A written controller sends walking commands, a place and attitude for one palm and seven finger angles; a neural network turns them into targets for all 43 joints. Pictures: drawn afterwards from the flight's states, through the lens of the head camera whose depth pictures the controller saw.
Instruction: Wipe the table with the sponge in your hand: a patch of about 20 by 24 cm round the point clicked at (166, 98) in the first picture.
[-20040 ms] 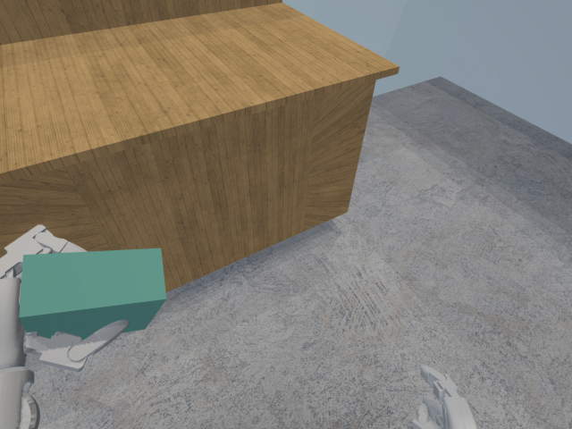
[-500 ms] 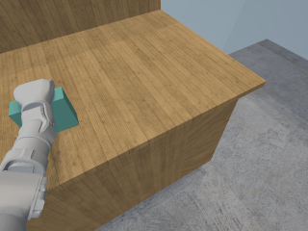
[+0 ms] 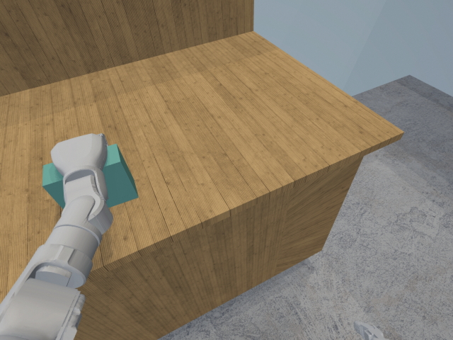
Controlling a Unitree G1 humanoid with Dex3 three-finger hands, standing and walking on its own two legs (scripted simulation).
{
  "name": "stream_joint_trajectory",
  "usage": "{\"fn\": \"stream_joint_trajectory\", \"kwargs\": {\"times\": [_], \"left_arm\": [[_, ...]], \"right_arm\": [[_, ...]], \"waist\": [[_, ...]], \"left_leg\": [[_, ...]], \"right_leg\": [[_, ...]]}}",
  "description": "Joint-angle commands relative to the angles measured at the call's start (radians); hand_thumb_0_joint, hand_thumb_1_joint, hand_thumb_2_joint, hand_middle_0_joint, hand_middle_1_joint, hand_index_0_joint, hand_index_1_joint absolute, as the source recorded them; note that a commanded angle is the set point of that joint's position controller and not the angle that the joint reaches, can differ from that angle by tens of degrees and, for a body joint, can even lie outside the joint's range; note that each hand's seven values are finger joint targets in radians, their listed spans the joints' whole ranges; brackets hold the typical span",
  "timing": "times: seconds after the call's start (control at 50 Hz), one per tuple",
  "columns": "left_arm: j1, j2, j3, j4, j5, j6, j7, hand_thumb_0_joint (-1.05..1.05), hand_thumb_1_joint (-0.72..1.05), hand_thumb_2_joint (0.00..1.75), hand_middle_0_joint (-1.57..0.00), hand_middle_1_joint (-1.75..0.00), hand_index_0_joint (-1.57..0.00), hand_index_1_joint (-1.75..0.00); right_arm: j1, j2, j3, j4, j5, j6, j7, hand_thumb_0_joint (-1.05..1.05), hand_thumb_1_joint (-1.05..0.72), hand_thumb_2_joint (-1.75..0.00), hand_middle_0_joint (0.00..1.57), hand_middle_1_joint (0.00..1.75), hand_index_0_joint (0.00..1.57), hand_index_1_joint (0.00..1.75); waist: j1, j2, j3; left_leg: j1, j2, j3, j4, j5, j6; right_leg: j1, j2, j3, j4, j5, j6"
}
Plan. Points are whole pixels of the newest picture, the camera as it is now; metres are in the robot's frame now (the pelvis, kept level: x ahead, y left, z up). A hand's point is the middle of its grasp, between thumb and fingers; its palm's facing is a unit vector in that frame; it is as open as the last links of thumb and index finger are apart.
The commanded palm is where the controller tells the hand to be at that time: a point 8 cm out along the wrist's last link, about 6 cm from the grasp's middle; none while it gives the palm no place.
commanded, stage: wipe back along the middle lane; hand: left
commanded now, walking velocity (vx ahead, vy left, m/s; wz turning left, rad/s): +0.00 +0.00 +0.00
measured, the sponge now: (98, 188) +0.38 +0.30 +0.06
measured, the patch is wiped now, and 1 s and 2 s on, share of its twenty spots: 0.65 0.70 0.85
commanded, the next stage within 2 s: slide across to the third lane in 0.72 s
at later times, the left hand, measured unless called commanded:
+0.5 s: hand (97, 190) +0.34 +0.27 +0.10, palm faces +0.05 -0.01 -1.00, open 9.6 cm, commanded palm +0.30 +0.25 +0.12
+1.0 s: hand (105, 208) +0.30 +0.24 +0.10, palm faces +0.05 -0.04 -1.00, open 9.6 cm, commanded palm +0.28 +0.22 +0.14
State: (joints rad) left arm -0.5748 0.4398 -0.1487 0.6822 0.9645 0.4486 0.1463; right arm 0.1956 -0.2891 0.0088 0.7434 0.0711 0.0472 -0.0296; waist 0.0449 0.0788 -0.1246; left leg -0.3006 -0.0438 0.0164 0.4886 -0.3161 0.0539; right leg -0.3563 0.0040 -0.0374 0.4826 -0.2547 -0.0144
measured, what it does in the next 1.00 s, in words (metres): stands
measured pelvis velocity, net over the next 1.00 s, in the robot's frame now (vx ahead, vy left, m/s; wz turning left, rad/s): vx -0.01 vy -0.01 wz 0.01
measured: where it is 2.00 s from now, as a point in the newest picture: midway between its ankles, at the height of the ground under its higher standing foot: outside the picture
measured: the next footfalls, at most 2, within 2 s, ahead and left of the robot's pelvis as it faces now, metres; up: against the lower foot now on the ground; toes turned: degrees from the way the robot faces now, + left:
none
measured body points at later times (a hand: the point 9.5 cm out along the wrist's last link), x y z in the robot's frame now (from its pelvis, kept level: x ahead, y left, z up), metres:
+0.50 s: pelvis +0.00 -0.01 +0.00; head +0.00 -0.04 +0.45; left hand +0.33 +0.27 +0.15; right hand +0.21 -0.23 -0.10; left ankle -0.05 +0.08 -0.74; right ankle -0.01 -0.11 -0.74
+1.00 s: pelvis -0.01 -0.01 +0.00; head -0.03 -0.06 +0.45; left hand +0.30 +0.24 +0.15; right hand +0.22 -0.22 -0.09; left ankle -0.05 +0.08 -0.74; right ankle -0.01 -0.11 -0.74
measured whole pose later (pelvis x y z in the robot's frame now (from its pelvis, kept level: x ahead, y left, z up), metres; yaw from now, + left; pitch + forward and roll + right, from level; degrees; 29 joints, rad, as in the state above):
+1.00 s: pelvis -0.01 -0.01 +0.00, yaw +0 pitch +1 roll +0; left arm -0.28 0.36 -0.28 0.19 0.97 0.69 0.04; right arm 0.04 -0.27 0.07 0.70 0.07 0.07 -0.03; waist 0.10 0.10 -0.09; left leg -0.18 -0.04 0.01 0.48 -0.32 0.04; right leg -0.25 0.01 -0.04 0.51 -0.27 -0.03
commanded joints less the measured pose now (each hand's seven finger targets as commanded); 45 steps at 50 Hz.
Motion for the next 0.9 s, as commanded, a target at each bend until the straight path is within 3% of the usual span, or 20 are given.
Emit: {"fn": "stream_joint_trajectory", "kwargs": {"times": [0.0, 0.04, 0.08, 0.16, 0.22, 0.24, 0.3, 0.34, 0.4, 0.44, 0.52, 0.54, 0.62, 0.68, 0.74, 0.78, 0.82, 0.84, 0.86, 0.88], "left_arm": [[-0.197, 0.058, -0.006, -0.149, -0.026, 0.048, -0.039, 0.00, 0.10, 1.30, -1.20, -1.60, -1.20, -1.60], [-0.154, 0.103, 0.038, -0.184, -0.032, 0.069, -0.049, 0.00, 0.10, 1.30, -1.20, -1.60, -1.20, -1.60], [-0.194, 0.063, -0.006, -0.193, -0.033, 0.085, -0.060, 0.00, 0.10, 1.30, -1.20, -1.60, -1.20, -1.60], [-0.140, 0.082, 0.014, -0.239, -0.024, 0.092, -0.077, 0.00, 0.10, 1.30, -1.20, -1.60, -1.20, -1.60], [-0.109, 0.033, -0.018, -0.268, -0.031, 0.096, -0.084, 0.00, 0.10, 1.30, -1.20, -1.60, -1.20, -1.60], [-0.072, 0.083, 0.035, -0.283, -0.030, 0.098, -0.082, 0.00, 0.10, 1.30, -1.20, -1.60, -1.20, -1.60], [-0.091, 0.013, -0.031, -0.322, -0.036, 0.109, -0.084, 0.00, 0.10, 1.30, -1.20, -1.60, -1.20, -1.60], [-0.073, 0.079, 0.027, -0.339, -0.033, 0.117, -0.081, 0.00, 0.10, 1.30, -1.20, -1.60, -1.20, -1.60], [0.011, 0.034, 0.004, -0.379, -0.043, 0.134, -0.083, 0.00, 0.10, 1.30, -1.20, -1.60, -1.20, -1.60], [0.066, 0.049, 0.025, -0.439, -0.045, 0.143, -0.086, 0.00, 0.10, 1.30, -1.20, -1.60, -1.20, -1.60], [0.122, -0.017, -0.031, -0.508, -0.046, 0.174, -0.094, 0.00, 0.10, 1.30, -1.20, -1.60, -1.20, -1.60], [0.127, 0.011, -0.007, -0.545, -0.045, 0.179, -0.094, 0.00, 0.10, 1.30, -1.20, -1.60, -1.20, -1.60], [0.173, -0.015, -0.033, -0.582, -0.043, 0.207, -0.098, 0.00, 0.10, 1.30, -1.20, -1.60, -1.20, -1.60], [0.155, -0.014, -0.037, -0.587, -0.039, 0.224, -0.099, 0.00, 0.10, 1.30, -1.20, -1.60, -1.20, -1.60], [0.141, 0.059, 0.018, -0.604, -0.025, 0.231, -0.098, 0.00, 0.10, 1.30, -1.20, -1.60, -1.20, -1.60], [0.164, -0.006, -0.036, -0.590, -0.027, 0.237, -0.104, 0.00, 0.10, 1.30, -1.20, -1.60, -1.20, -1.60], [0.135, -0.010, -0.051, -0.623, -0.019, 0.233, -0.110, 0.00, 0.10, 1.30, -1.20, -1.60, -1.20, -1.60], [0.109, 0.020, -0.033, -0.647, -0.010, 0.233, -0.111, 0.00, 0.10, 1.30, -1.20, -1.60, -1.20, -1.60], [0.055, -0.024, -0.087, -0.660, -0.003, 0.235, -0.114, 0.00, 0.10, 1.30, -1.20, -1.60, -1.20, -1.60], [0.049, -0.035, -0.093, -0.638, -0.009, 0.236, -0.114, 0.00, 0.10, 1.30, -1.20, -1.60, -1.20, -1.60]], "right_arm": [[-0.139, -0.125, -0.034, -0.149, 0.003, -0.037, -0.013, 0.00, -0.90, -0.90, 0.20, 0.30, 0.20, 0.30], [-0.159, -0.132, -0.033, -0.152, 0.002, -0.033, -0.015, 0.00, -0.90, -0.90, 0.20, 0.30, 0.20, 0.30], [-0.173, -0.122, -0.024, -0.156, 0.004, -0.033, -0.022, 0.00, -0.90, -0.90, 0.20, 0.30, 0.20, 0.30], [-0.189, -0.118, -0.020, -0.166, 0.002, -0.031, -0.026, 0.00, -0.90, -0.90, 0.20, 0.30, 0.20, 0.30], [-0.198, -0.110, -0.014, -0.173, 0.001, -0.031, -0.025, 0.00, -0.90, -0.90, 0.20, 0.30, 0.20, 0.30], [-0.202, -0.116, -0.018, -0.174, -0.001, -0.030, -0.024, 0.00, -0.90, -0.90, 0.20, 0.30, 0.20, 0.30], [-0.221, -0.103, -0.009, -0.182, 0.001, -0.031, -0.025, 0.00, -0.90, -0.90, 0.20, 0.30, 0.20, 0.30], [-0.227, -0.112, -0.009, -0.178, -0.001, -0.029, -0.025, 0.00, -0.90, -0.90, 0.20, 0.30, 0.20, 0.30], [-0.243, -0.100, -0.007, -0.191, -0.001, -0.028, -0.022, 0.00, -0.90, -0.90, 0.20, 0.30, 0.20, 0.30], [-0.263, -0.104, -0.008, -0.200, -0.002, -0.025, -0.015, 0.00, -0.90, -0.90, 0.20, 0.30, 0.20, 0.30], [-0.283, -0.093, -0.003, -0.209, 0.004, -0.023, -0.006, 0.00, -0.90, -0.90, 0.20, 0.30, 0.20, 0.30], [-0.292, -0.097, -0.005, -0.213, 0.003, -0.022, -0.004, 0.00, -0.90, -0.90, 0.20, 0.30, 0.20, 0.30], [-0.312, -0.088, 0.003, -0.216, 0.005, -0.022, 0.000, 0.00, -0.90, -0.90, 0.20, 0.30, 0.20, 0.30], [-0.327, -0.082, 0.009, -0.213, 0.003, -0.023, -0.001, 0.00, -0.90, -0.90, 0.20, 0.30, 0.20, 0.30], [-0.339, -0.089, 0.012, -0.208, -0.002, -0.020, -0.006, 0.00, -0.90, -0.90, 0.20, 0.30, 0.20, 0.30], [-0.342, -0.075, 0.019, -0.210, 0.002, -0.022, -0.006, 0.00, -0.90, -0.90, 0.20, 0.30, 0.20, 0.30], [-0.345, -0.078, 0.018, -0.214, 0.002, -0.021, -0.004, 0.00, -0.90, -0.90, 0.20, 0.30, 0.20, 0.30], [-0.354, -0.080, 0.018, -0.215, 0.000, -0.020, -0.005, 0.00, -0.90, -0.90, 0.20, 0.30, 0.20, 0.30], [-0.358, -0.072, 0.022, -0.220, 0.001, -0.024, -0.005, 0.00, -0.90, -0.90, 0.20, 0.30, 0.20, 0.30], [-0.348, -0.069, 0.021, -0.212, 0.002, -0.027, -0.005, 0.00, -0.90, -0.90, 0.20, 0.30, 0.20, 0.30]], "waist": [[-0.004, -0.117, -0.198], [0.018, -0.127, -0.203], [0.001, -0.138, -0.170], [0.019, -0.125, -0.193], [0.018, -0.132, -0.185], [0.034, -0.129, -0.198], [0.020, -0.112, -0.166], [0.034, -0.114, -0.171], [0.040, -0.130, -0.184], [0.053, -0.114, -0.203], [0.044, -0.122, -0.166], [0.050, -0.110, -0.175], [0.049, -0.122, -0.142], [0.048, -0.154, -0.116], [0.062, -0.146, -0.129], [0.051, -0.142, -0.117], [0.049, -0.118, -0.120], [0.050, -0.105, -0.127], [0.043, -0.081, -0.142], [0.037, -0.093, -0.130]], "left_leg": [[0.085, 0.020, -0.034, -0.028, 0.495, -0.033], [0.086, 0.022, -0.033, -0.038, 0.481, -0.033], [0.078, 0.017, -0.031, -0.041, 0.437, -0.028], [0.094, 0.018, -0.029, -0.043, 0.447, -0.030], [0.098, 0.015, -0.028, -0.039, 0.450, -0.029], [0.099, 0.018, -0.027, -0.038, 0.454, -0.029], [0.102, 0.014, -0.026, -0.039, 0.445, -0.030], [0.096, 0.014, -0.026, -0.042, 0.427, -0.031], [0.096, 0.008, -0.016, -0.036, 0.459, -0.029], [0.109, 0.013, -0.019, -0.034, 0.494, -0.030], [0.117, 0.016, -0.023, -0.036, 0.512, -0.030], [0.126, 0.018, -0.023, -0.035, 0.515, -0.029], [0.114, 0.015, -0.022, -0.045, 0.478, -0.029], [0.102, 0.011, -0.020, -0.051, 0.416, -0.022], [0.096, 0.007, -0.017, -0.058, 0.374, -0.022], [0.096, 0.005, -0.011, -0.054, 0.382, -0.021], [0.102, 0.006, -0.017, -0.060, 0.377, -0.024], [0.109, 0.009, -0.020, -0.060, 0.368, -0.023], [0.119, 0.006, -0.021, -0.055, 0.380, -0.020], [0.123, 0.007, -0.026, -0.053, 0.384, -0.018]], "right_leg": [[0.168, 0.024, -0.002, -0.006, 0.357, -0.043], [0.190, 0.024, 0.003, -0.012, 0.354, -0.046], [0.177, 0.022, -0.002, -0.010, 0.331, -0.043], [0.197, 0.020, 0.003, -0.006, 0.333, -0.046], [0.197, 0.021, 0.000, -0.004, 0.343, -0.045], [0.209, 0.023, 0.007, -0.005, 0.347, -0.047], [0.193, 0.022, 0.001, -0.006, 0.340, -0.046], [0.206, 0.023, 0.009, -0.008, 0.336, -0.049], [0.246, 0.019, 0.007, -0.002, 0.392, -0.044], [0.261, 0.021, 0.013, 0.000, 0.415, -0.046], [0.248, 0.024, 0.005, 0.000, 0.412, -0.043], [0.252, 0.025, 0.009, -0.001, 0.411, -0.045], [0.252, 0.027, 0.004, -0.001, 0.387, -0.044], [0.250, 0.027, 0.007, -0.007, 0.350, -0.043], [0.266, 0.027, 0.025, -0.015, 0.321, -0.044], [0.266, 0.025, 0.018, -0.009, 0.330, -0.043], [0.255, 0.027, 0.017, -0.013, 0.315, -0.045], [0.246, 0.029, 0.023, -0.014, 0.296, -0.048], [0.245, 0.025, 0.019, -0.010, 0.298, -0.050], [0.237, 0.028, 0.016, -0.011, 0.297, -0.051]]}}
